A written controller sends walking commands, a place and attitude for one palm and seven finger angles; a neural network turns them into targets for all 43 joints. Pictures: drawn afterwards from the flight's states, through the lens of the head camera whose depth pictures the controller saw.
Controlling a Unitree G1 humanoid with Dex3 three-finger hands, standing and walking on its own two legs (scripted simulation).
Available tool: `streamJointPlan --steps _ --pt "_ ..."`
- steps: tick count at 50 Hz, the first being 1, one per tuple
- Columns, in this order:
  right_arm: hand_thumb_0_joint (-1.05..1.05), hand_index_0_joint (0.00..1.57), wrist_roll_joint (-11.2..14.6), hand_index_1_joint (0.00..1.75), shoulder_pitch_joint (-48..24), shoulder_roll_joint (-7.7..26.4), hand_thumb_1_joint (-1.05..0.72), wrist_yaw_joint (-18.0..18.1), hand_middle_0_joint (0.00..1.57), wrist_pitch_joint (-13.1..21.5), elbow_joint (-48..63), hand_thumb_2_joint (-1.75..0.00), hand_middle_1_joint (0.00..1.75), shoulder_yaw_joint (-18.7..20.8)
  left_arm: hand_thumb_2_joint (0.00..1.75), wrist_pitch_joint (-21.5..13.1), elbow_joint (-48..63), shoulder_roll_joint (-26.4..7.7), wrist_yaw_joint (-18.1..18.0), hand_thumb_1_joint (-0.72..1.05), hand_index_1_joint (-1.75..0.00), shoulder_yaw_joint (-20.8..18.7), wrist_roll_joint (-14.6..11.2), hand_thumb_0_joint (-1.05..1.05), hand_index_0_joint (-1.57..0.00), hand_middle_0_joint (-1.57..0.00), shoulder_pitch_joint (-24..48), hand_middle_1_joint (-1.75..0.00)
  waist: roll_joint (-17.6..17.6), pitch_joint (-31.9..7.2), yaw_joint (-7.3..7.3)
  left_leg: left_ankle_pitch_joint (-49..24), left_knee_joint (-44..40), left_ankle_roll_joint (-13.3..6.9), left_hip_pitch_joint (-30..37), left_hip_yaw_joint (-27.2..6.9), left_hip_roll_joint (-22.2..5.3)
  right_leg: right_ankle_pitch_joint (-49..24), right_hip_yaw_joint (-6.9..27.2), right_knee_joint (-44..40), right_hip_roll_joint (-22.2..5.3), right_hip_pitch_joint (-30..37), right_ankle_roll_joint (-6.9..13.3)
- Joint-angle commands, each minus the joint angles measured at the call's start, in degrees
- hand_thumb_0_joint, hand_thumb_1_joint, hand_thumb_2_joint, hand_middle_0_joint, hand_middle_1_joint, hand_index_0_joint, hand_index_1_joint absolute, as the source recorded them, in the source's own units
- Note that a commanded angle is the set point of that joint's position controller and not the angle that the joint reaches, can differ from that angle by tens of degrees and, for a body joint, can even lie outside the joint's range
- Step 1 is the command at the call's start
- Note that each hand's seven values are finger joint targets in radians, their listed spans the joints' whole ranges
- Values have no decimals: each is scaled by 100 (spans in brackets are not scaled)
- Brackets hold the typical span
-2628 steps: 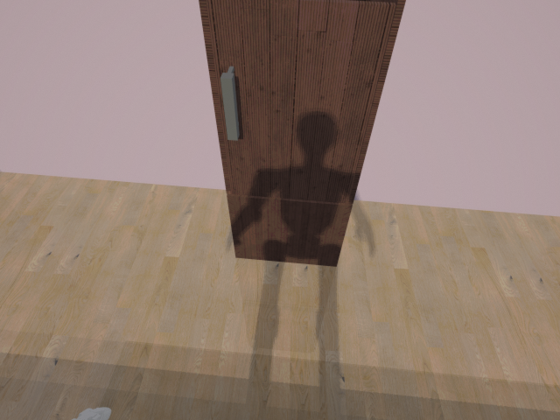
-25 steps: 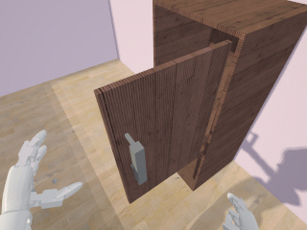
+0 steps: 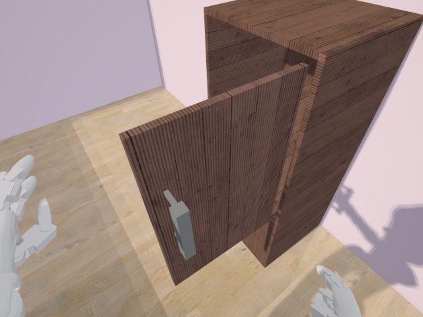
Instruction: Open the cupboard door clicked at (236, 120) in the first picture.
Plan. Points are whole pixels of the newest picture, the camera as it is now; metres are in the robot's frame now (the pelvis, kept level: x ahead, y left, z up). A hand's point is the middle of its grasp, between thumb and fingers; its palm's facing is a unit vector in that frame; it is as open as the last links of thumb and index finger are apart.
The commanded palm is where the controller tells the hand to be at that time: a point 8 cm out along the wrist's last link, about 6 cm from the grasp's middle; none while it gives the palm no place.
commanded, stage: draw the hand back to the body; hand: left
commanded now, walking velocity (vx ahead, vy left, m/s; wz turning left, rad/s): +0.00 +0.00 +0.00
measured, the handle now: (178, 225) +0.29 +0.11 +0.01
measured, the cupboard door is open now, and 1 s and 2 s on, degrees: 90 90 90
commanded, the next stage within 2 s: step back with the hand held close in 0.22 s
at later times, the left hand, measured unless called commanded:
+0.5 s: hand (46, 231) +0.18 +0.26 +0.16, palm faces +0.44 -0.78 -0.44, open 7.4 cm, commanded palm +0.12 +0.30 +0.17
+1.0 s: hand (4, 281) +0.11 +0.28 +0.15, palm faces +0.43 -0.76 -0.49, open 7.4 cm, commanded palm +0.05 +0.32 +0.17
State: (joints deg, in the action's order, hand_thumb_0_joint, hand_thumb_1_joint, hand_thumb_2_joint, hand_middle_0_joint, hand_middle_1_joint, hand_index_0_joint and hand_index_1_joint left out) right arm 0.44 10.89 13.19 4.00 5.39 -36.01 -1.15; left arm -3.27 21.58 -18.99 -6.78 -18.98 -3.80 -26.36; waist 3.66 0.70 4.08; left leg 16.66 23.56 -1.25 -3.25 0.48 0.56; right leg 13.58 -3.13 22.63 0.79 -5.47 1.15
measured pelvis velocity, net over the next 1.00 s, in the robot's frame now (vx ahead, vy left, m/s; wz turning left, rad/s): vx -0.09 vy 0.02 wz -0.01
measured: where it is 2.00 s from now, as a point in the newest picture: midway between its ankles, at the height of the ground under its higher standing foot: outside the picture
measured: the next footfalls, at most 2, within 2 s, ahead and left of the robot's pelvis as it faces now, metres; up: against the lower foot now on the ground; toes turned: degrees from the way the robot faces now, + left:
right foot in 1.30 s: -0.13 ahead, -0.10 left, +0.00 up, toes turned +4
left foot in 1.60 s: -0.09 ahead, +0.09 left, +0.00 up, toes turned -1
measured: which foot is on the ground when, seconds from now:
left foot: down 0.00-1.00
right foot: down 0.00-1.00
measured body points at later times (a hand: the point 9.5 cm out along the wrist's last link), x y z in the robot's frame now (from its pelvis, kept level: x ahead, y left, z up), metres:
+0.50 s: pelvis -0.02 +0.00 +0.00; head -0.02 -0.02 +0.45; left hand +0.15 +0.30 +0.18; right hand +0.17 -0.23 -0.08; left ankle -0.04 +0.10 -0.74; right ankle -0.01 -0.11 -0.74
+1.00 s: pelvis -0.09 +0.02 -0.02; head -0.08 +0.03 +0.43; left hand +0.08 +0.32 +0.17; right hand +0.08 -0.22 -0.09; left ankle -0.04 +0.10 -0.74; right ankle -0.01 -0.11 -0.74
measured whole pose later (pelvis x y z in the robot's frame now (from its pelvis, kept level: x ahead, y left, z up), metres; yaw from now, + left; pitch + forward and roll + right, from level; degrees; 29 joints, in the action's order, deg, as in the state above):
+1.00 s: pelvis -0.09 +0.02 -0.02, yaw +0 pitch -1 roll -1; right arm 0.6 12.3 12.5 4.6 2.5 -31.4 -0.1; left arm -10.3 29.0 -22.5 -8.7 -24.4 0.0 -30.4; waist -0.1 2.2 0.6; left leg 15.1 36.2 -3.4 -20.9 1.9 1.6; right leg 9.9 -2.2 32.6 -0.7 -22.0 -0.1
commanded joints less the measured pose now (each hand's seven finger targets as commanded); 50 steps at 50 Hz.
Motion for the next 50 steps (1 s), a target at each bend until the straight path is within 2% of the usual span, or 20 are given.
streamJointPlan --steps 1,5,7,10,11,14,16,17,18,19,21,22,24,28,31,32,36,42,45,50 --pt "0 20 -20 30 -751 563 -90 47 20 301 936 -90 30 211 90 -388 1188 -1105 -78 90 -30 -654 15 0 -20 -20 483 -30 -58 -377 -24 -1700 -285 -11 -309 -9 -142 -1325 181 -277 -119 326 -14" --pt "0 20 -27 30 -757 538 -90 59 20 344 910 -90 30 199 90 -431 1261 -1141 -98 90 -30 -694 26 0 -20 -20 495 -30 6 -416 -13 -1730 -293 -3 -291 -17 -127 -1359 191 -282 -115 380 -4" --pt "0 20 -33 30 -771 547 -90 65 20 388 875 -90 30 202 90 -450 1279 -1205 -110 90 -30 -747 33 0 -20 -20 497 -30 180 -430 4 -1775 -281 3 -281 -3 -122 -1419 196 -290 -139 422 10" --pt "0 20 -24 30 -769 530 -90 56 20 400 865 -90 30 206 90 -446 1165 -1102 -98 90 -30 -679 19 0 -20 -20 431 -30 -5 -277 -13 -1669 -321 -4 -301 -5 -132 -1295 181 -333 -114 321 -11" --pt "0 20 -27 30 -758 539 -90 57 20 402 861 -90 30 215 90 -463 1171 -1115 -95 90 -30 -687 14 0 -20 -20 447 -30 -105 -366 -14 -1636 -318 -15 -273 -11 -123 -1270 192 -341 -113 350 -14" --pt "0 20 -18 30 -777 540 -90 45 20 386 846 -90 30 214 90 -463 1118 -1033 -77 90 -30 -605 18 0 -20 -20 483 -30 -4 -229 -35 -1532 -370 1 -289 -20 -138 -1130 183 -378 -110 288 -16" --pt "0 20 -24 30 -767 545 -90 51 20 414 835 -90 30 224 90 -499 1199 -1091 -91 90 -30 -646 33 0 -20 -20 514 -30 28 -345 -30 -1547 -354 -10 -237 -15 -124 -1142 190 -375 -113 313 -13" --pt "0 20 -17 30 -829 561 -90 55 20 452 862 -90 30 205 90 -540 1634 -1227 -109 90 -30 -652 41 0 -20 -20 993 -30 173 -475 -39 -1561 -341 -8 -182 -44 -109 -1163 212 -368 -126 375 0" --pt "0 20 17 30 -712 698 -90 72 20 330 1017 -90 30 241 90 -746 1676 -1911 -156 90 -30 -1423 67 0 -20 -20 1269 -30 -185 60 -297 -1173 -133 -99 -683 -205 -247 -1456 772 -654 -400 -221 1" --pt "0 20 -14 30 -649 633 -90 65 20 215 907 -90 30 270 90 -740 1065 -1445 -98 90 -30 -1125 77 0 -20 -20 542 -30 -504 -83 -324 -1089 7 -95 -622 -238 -222 -1489 788 -684 -554 -227 36" --pt "0 20 -25 30 -670 657 -90 25 20 61 977 -90 30 303 90 -755 1029 -1186 -53 90 -30 -876 99 0 -20 -20 104 -30 -532 -226 -357 -1136 93 -77 -635 -173 -223 -1520 781 -661 -622 -323 24" --pt "0 20 -28 30 -675 683 -90 33 20 15 999 -90 30 323 90 -792 1132 -1185 -62 90 -30 -874 106 0 -20 -20 18 -30 -237 -371 -347 -1318 65 -62 -663 -177 -243 -1734 699 -543 -641 -204 39" --pt "0 20 -15 30 -651 691 -90 43 20 -86 1062 -90 30 348 90 -799 1178 -1184 -86 90 -30 -867 100 0 -20 -20 -203 -30 -176 -593 -369 -1592 20 -41 -707 -193 -317 -1906 649 -356 -592 -132 5" --pt "0 20 8 30 -656 683 -90 102 20 -224 1195 -90 30 393 90 -804 1440 -1440 -177 90 -30 -1100 100 0 -20 -20 -326 -30 -222 -892 -357 -2082 -19 -14 -901 -269 -413 -2301 545 -11 -520 91 -29" --pt "0 20 32 30 -650 680 -90 128 20 -280 1282 -90 30 418 90 -820 1649 -1509 -220 90 -30 -1159 107 0 -20 -20 -393 -30 -235 -955 -359 -1942 -28 -37 -1093 -297 -457 -2188 534 136 -482 68 -65" --pt "0 20 31 30 -660 712 -90 142 20 -282 1298 -90 30 424 90 -826 1742 -1557 -238 90 -30 -1201 110 0 -20 -20 -388 -30 -74 -969 -349 -1935 -35 -42 -1234 -348 -464 -2194 536 208 -486 157 -45" --pt "0 20 28 30 -613 741 -90 144 20 -259 1381 -90 30 432 90 -875 1859 -1538 -276 90 -30 -1234 154 0 -20 -20 -483 -30 55 -810 -341 -1205 -268 -135 -1851 -518 -598 -1587 517 478 -342 184 -102" --pt "0 20 7 30 -546 805 -90 139 20 -105 1409 -90 30 447 90 -981 1903 -1434 -296 90 -30 -1271 286 0 -20 -20 -393 -30 296 -540 -349 778 -640 -386 -3321 -782 -819 -1079 586 1131 -209 712 -138" --pt "0 20 -6 30 -446 815 -90 127 20 -30 1404 -90 30 444 90 -1035 1896 -1379 -309 90 -30 -1243 360 0 -20 -20 -200 -30 158 -309 -401 1677 -607 -472 -3879 -864 -844 -647 694 1253 -237 671 -136" --pt "0 20 -44 30 -341 785 -90 104 20 66 1327 -90 30 445 90 -1129 1927 -1439 -342 90 -30 -1266 389 0 -20 -20 22 -30 -401 -182 -466 1913 241 -336 -3346 -682 -479 855 1224 318 -583 -519 42"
